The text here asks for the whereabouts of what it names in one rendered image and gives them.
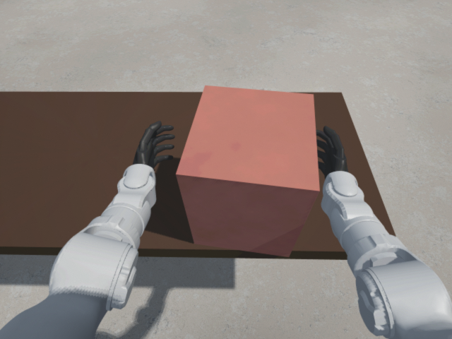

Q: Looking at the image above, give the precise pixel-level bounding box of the robot left upper arm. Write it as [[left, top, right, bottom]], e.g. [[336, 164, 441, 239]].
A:
[[0, 232, 138, 339]]

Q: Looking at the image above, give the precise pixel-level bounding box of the robot right upper arm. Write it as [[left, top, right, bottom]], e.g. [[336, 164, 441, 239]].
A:
[[356, 260, 452, 339]]

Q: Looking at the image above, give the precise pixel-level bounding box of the left robot forearm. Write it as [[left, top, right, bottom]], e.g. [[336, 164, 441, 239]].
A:
[[49, 164, 156, 293]]

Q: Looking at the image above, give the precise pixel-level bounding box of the right robot hand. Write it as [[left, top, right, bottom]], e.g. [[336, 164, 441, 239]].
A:
[[316, 126, 348, 179]]

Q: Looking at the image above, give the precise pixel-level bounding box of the table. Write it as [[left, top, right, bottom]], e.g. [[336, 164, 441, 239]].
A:
[[0, 92, 396, 260]]

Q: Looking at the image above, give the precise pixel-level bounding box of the right robot forearm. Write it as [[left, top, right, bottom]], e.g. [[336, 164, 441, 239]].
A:
[[321, 171, 452, 311]]

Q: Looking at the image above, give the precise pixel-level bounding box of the carton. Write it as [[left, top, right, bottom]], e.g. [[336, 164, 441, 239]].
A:
[[176, 85, 320, 257]]

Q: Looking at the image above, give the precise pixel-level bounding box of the left robot hand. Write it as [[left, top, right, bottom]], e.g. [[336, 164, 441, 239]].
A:
[[133, 121, 175, 169]]

